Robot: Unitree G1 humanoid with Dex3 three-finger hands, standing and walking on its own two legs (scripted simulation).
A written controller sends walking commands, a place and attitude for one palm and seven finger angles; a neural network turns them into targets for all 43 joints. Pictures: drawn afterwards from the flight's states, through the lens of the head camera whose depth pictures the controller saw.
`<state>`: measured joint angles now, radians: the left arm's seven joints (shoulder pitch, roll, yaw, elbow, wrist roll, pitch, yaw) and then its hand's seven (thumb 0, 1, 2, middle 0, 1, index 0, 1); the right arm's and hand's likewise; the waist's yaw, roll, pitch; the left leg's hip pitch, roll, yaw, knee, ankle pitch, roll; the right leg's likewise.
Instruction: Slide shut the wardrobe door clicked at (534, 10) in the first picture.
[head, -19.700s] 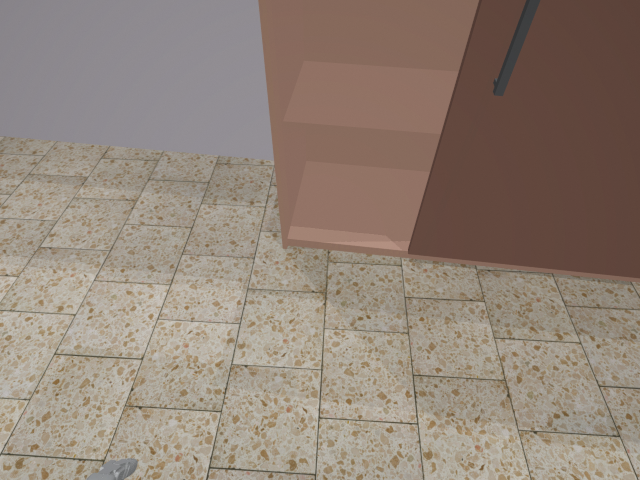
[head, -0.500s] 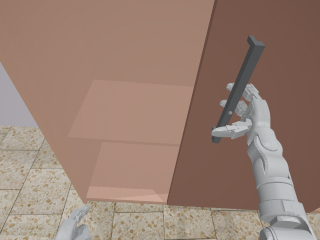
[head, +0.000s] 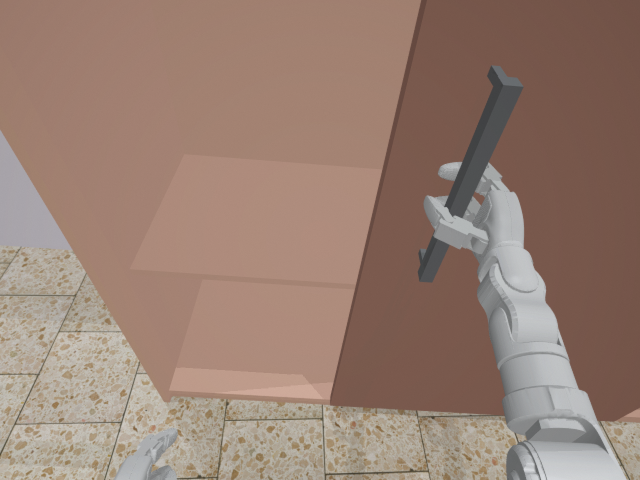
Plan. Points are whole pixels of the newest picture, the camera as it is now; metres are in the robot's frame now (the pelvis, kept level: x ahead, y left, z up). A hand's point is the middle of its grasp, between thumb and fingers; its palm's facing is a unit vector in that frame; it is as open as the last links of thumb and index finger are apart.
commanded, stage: grip the handle and tug to test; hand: right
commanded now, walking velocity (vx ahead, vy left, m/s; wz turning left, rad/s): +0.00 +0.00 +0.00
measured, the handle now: (454, 192) +0.46 -0.13 +0.15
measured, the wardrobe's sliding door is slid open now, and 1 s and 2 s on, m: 0.49 0.49 0.46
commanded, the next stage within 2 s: tug the door sideways, standing still in 0.82 s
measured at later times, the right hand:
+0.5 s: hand (444, 219) +0.40 -0.11 +0.15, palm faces +0.00 +1.00 -0.01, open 5.7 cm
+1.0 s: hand (444, 221) +0.40 -0.11 +0.15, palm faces -0.03 +1.00 -0.02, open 6.0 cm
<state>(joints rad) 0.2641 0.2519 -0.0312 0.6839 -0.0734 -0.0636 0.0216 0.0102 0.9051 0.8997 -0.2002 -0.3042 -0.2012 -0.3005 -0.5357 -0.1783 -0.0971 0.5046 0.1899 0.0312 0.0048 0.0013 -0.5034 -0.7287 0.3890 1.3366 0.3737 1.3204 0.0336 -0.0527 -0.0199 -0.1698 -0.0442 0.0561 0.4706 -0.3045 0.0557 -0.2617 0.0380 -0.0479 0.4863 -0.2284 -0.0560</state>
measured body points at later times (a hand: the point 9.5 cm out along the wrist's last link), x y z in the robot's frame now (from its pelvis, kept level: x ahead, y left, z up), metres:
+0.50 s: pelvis +0.01 +0.00 +0.00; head +0.01 +0.03 +0.45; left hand +0.15 +0.25 -0.11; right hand +0.40 -0.16 +0.16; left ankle -0.03 +0.08 -0.74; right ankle +0.02 -0.08 -0.74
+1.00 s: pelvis +0.07 +0.01 +0.00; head +0.06 +0.03 +0.45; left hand +0.22 +0.26 -0.08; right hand +0.39 -0.16 +0.16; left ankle -0.03 +0.07 -0.73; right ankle +0.02 -0.09 -0.73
